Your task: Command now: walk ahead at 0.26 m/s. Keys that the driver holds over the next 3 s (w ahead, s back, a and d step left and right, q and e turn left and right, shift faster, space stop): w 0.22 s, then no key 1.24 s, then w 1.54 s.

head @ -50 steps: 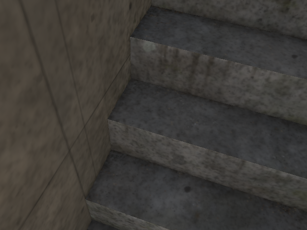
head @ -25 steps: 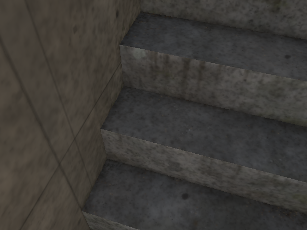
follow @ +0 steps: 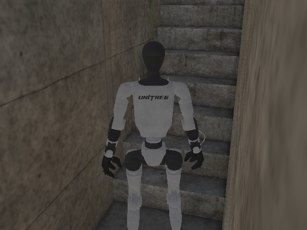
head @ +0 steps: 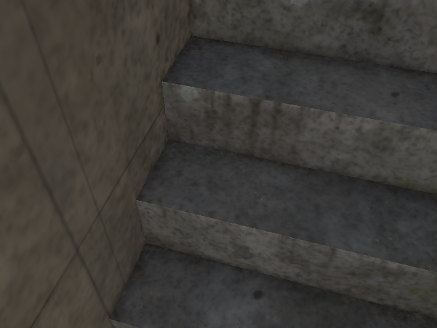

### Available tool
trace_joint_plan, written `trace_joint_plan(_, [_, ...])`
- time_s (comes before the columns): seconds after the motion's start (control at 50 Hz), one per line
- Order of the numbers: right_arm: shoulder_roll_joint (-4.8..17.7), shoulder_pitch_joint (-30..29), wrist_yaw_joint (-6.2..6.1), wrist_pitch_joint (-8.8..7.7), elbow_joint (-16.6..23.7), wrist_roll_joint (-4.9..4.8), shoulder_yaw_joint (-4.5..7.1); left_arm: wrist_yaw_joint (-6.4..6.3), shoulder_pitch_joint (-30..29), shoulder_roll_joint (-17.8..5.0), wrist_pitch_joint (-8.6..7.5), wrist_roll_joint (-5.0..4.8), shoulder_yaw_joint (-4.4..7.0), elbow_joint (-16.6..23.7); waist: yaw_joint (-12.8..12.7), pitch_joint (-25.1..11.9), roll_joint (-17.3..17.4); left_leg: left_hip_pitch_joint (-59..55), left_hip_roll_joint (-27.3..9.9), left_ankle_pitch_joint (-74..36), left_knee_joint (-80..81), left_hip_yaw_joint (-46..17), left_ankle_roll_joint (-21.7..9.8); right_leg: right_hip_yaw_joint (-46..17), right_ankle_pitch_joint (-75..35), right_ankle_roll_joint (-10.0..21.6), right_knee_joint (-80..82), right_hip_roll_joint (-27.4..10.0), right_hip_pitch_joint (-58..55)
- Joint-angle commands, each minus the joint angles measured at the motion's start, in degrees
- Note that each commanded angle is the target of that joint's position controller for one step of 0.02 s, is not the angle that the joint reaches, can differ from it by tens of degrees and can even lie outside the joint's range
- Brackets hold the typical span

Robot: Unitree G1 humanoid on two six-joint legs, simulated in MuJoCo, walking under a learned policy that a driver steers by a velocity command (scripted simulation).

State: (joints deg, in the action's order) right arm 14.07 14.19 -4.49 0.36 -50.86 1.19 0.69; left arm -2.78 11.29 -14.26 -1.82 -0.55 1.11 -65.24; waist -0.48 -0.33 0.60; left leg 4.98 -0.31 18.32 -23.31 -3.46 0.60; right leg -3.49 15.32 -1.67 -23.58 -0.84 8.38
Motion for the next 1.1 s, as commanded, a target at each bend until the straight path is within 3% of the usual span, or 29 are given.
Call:
trace_joint_plan(0.02, [6.8, -3.7, 0.19, -2.23, 4.4, -1.05, 1.30, -0.72, -0.8, -5.4, -1.76, 0.28, 1.34, 2.8, -1.9, 7.2, 2.5, 10.3, -1.9, 10.2, 7.4, -5.3, -1.3, 1.8, 5.3, 2.3, 1.1, 2.1, 3.9])
trace_joint_plan(0.12, [5.9, -0.7, 0.26, -4.09, 5.4, -0.81, 1.07, 0.17, 1.7, -6.8, -3.18, -0.28, 2.27, 2.8, -1.6, 1.6, -2.5, 5.4, 0.6, -13.9, -2.6, 0.2, -0.4, -0.8, -12.7, 4.7, 0.4, 0.7, -0.4])
trace_joint_plan(0.2, [5.4, 0.2, 0.38, -4.56, 5.9, -1.04, 0.85, 0.43, 5.4, -7.6, -3.04, -0.98, 3.31, 2.6, -1.7, -1.5, -3.3, 7.7, 0.9, -17.6, -8.9, 2.4, 0.2, -3.7, -18.8, 7.2, -0.6, -0.7, -5.8])
trace_joint_plan(0.26, [4.9, -1.0, 0.45, -4.74, 6.2, -0.56, 0.55, -0.05, 6.5, -6.7, -2.44, -0.46, 3.25, 2.4, -1.6, -0.8, -2.2, 10.7, 0.3, -23.3, -12.4, 3.0, 1.2, -4.4, -29.5, 7.9, -2.3, -1.4, -7.5])
trace_joint_plan(0.28, [4.4, -1.2, 0.66, -4.94, 5.9, -0.01, 0.34, -0.37, 4.6, -5.2, -1.82, 0.01, 2.63, 2.8, -1.1, -0.7, -0.3, 9.1, -0.5, -28.9, -10.7, 1.8, 1.8, -2.4, -37.7, 6.8, -3.8, -0.4, -6.8])
trace_joint_plan(0.3, [4.0, 3.7, -0.40, -3.73, 4.1, 1.75, 0.53, -0.82, -0.8, -7.9, -2.05, 1.25, 2.27, 5.0, 2.9, -1.0, 1.4, 2.9, -1.1, -24.3, -7.9, 3.7, -0.2, -1.3, -48.2, 8.6, -8.5, -4.1, -3.3])
trace_joint_plan(0.32, [4.3, 8.7, -0.83, -3.70, 1.8, 1.31, 0.89, -0.21, -2.7, -9.6, -2.34, 1.07, 2.62, 5.6, 5.1, -2.0, 1.7, -1.4, -1.0, -25.3, -2.7, 3.2, -1.0, -1.1, -55.1, 8.1, -13.9, -4.2, -1.3])
trace_joint_plan(0.34, [5.8, 11.8, -1.35, -3.29, 0.0, 1.13, 1.35, 0.45, -4.3, -9.7, -2.80, 0.40, 2.66, 6.3, 6.0, -2.6, 3.9, -7.2, -3.2, -35.8, -0.9, 1.5, -2.3, -1.1, -46.5, 6.8, -19.0, -3.4, 4.0])
trace_joint_plan(0.36, [6.7, 13.9, -1.72, -2.82, -1.9, 1.32, 1.58, 1.08, -4.8, -7.3, -2.95, 0.04, 2.23, 6.8, 6.1, -1.4, 10.1, -16.3, -8.5, -58.0, -1.7, -2.9, -5.8, 0.8, -15.8, 5.1, -25.9, 0.2, 16.6])
trace_joint_plan(0.38, [5.9, 12.5, -1.41, -2.91, -1.7, 1.33, 1.01, 1.36, -3.3, -3.7, -2.47, 0.50, 1.31, 6.3, 3.9, 1.1, 11.3, -15.7, -14.1, -75.1, -2.1, -5.2, -9.7, 1.9, 13.3, 4.1, -28.7, 2.4, 22.0])
trace_joint_plan(0.4, [6.0, 9.2, -0.84, -2.96, -0.4, 1.39, 0.94, 1.37, -1.9, -1.7, -2.01, 0.55, 0.56, 6.2, 1.9, 2.8, 7.0, -12.8, -14.8, -74.0, -1.2, -4.0, -10.9, 0.7, 16.1, 3.7, -23.2, 1.7, 21.3])
trace_joint_plan(0.42, [6.7, 4.4, -0.67, -2.75, 1.1, 1.53, 1.08, 1.32, -1.8, -1.0, -1.71, 0.58, 0.06, 6.1, 0.4, 3.5, 6.1, -8.5, -13.4, -69.3, -0.6, -1.6, -10.5, 2.1, 15.4, 3.2, -16.1, 2.3, 16.6])
trace_joint_plan(0.44, [8.0, 0.6, -0.82, -2.42, 2.5, 1.09, 1.36, 1.26, -2.9, -1.7, -1.37, 0.82, -0.18, 6.4, -0.4, 3.7, 6.0, -3.6, -11.0, -62.2, -0.3, 0.5, -8.8, 4.3, 10.5, 2.4, -9.4, 3.5, 10.4])
trace_joint_plan(0.48, [8.3, -1.3, -0.74, -2.08, 2.5, -0.33, 1.44, 0.94, 1.4, -2.0, -0.45, 1.10, -0.60, 5.0, -3.0, -0.4, 6.0, 1.6, -7.4, -44.4, -1.6, 2.6, -4.3, 4.8, -13.4, 2.5, 2.2, 3.6, -3.9])
trace_joint_plan(0.5, [7.0, 1.3, -0.49, -2.09, 2.0, -0.83, 0.91, 0.67, 4.6, -4.3, -0.35, 1.53, -0.37, 4.4, -3.1, -3.6, 5.0, 4.3, -5.9, -32.5, -2.7, 2.3, -2.3, 1.1, -25.8, 3.9, 0.5, -0.3, -11.2])
trace_joint_plan(0.52, [3.7, 7.8, -0.81, -1.16, 0.5, -0.83, 0.04, 0.40, 4.2, -8.2, -0.60, 1.43, 0.02, 4.8, -0.8, -4.5, -3.7, 2.3, -4.1, -14.0, -3.8, 3.8, -0.6, -5.7, -46.3, 8.1, -3.1, -8.0, -9.1])
trace_joint_plan(0.54, [3.0, 11.2, -1.60, -0.21, -1.7, -0.43, -0.20, 0.35, 1.2, -7.6, -0.90, 1.22, -0.35, 5.3, 1.1, -4.0, -6.4, -0.5, -3.8, -3.1, -3.1, 4.2, -0.3, -7.8, -53.4, 10.2, -3.8, -10.5, -6.9])
trace_joint_plan(0.58, [4.4, 11.8, -2.09, -0.04, -3.1, 0.30, -0.09, 0.40, -3.6, -6.8, -0.79, 0.84, -0.67, 6.8, 1.6, -1.1, -4.8, -0.2, -3.8, -7.6, 1.9, 3.9, -0.6, -5.8, -46.6, 7.9, -4.8, -7.7, -5.6])
trace_joint_plan(0.6, [6.1, 11.0, -1.82, -0.26, -3.3, 0.11, 0.29, 0.30, -3.5, -6.7, -0.72, 0.67, -0.76, 7.2, 0.8, -1.1, -3.0, -0.7, -4.3, -15.3, 1.7, 3.3, -0.8, -5.1, -42.7, 7.0, -4.9, -6.3, -5.8])
trace_joint_plan(0.64, [6.1, 8.1, -0.90, -0.29, -2.3, -0.52, -0.24, 0.45, -2.6, -6.0, -0.54, 0.38, -1.16, 6.6, 0.3, -2.0, -2.4, -2.1, -6.2, -24.9, 0.7, 3.0, -1.3, -3.8, -36.8, 6.3, -4.2, -4.4, -5.4])
trace_joint_plan(0.7, [5.6, 10.5, -0.75, -0.19, -3.0, -0.35, -0.66, 0.74, -1.7, -5.8, -0.31, 0.41, -1.23, 6.2, 1.0, -2.5, -1.0, -1.2, -6.7, -25.1, 0.3, 3.5, -1.3, -3.5, -36.9, 6.4, -4.3, -4.6, -6.9])
trace_joint_plan(0.72, [6.5, 11.2, -0.96, -0.06, -2.9, -0.80, -0.61, 1.28, -2.1, -6.1, -0.16, 0.65, -1.25, 6.0, 1.5, -1.1, -1.9, -0.9, -6.5, -24.2, -0.1, 3.4, -1.4, -3.1, -37.2, 6.3, -5.2, -4.4, -5.6])
trace_joint_plan(0.74, [7.8, 10.6, 1.07, -0.68, -3.0, -1.25, -0.23, 2.08, -5.3, -6.2, 0.80, 1.34, 0.22, 7.2, 0.6, -1.3, -3.9, 3.8, -5.4, -21.0, 2.8, 1.9, 0.5, -3.2, -35.2, 4.6, -4.1, -1.7, -7.5])
trace_joint_plan(0.76, [8.0, 9.9, 1.95, -1.10, -2.7, -0.95, -0.19, 1.94, -5.6, -6.5, 1.50, 1.47, 0.59, 7.5, 0.3, -0.1, -2.3, 5.3, -5.3, -19.7, 3.5, 2.1, 0.9, -3.3, -33.1, 4.1, -3.5, -1.7, -8.0])
trace_joint_plan(0.82, [6.6, 9.1, 2.93, -2.12, -2.5, -0.55, -0.44, 0.81, -5.0, -6.3, 2.75, 1.38, 1.36, 7.2, -0.1, 0.5, 1.2, 6.4, -5.5, -19.8, 4.5, 1.9, 1.0, -4.0, -30.7, 3.8, -1.8, -1.9, -8.5])
trace_joint_plan(0.88, [7.0, 9.0, 2.76, -2.62, -2.2, -0.34, -0.37, 0.41, -5.1, -6.5, 3.11, 1.39, 2.00, 6.7, 0.0, 0.6, 1.6, 5.9, -5.8, -18.7, 5.5, 1.2, 0.5, -3.8, -26.5, 3.7, -0.4, -1.5, -7.4])
trace_joint_plan(1.1, [7.0, 8.4, 2.84, -3.27, -0.9, -0.10, -0.45, 0.51, -4.4, -5.9, 2.64, 1.60, 2.21, 4.7, -0.1, 2.2, 1.8, 6.8, -6.0, -14.9, 7.3, -0.3, -0.4, -3.8, -19.4, 1.7, 2.5, -1.9, -4.7])
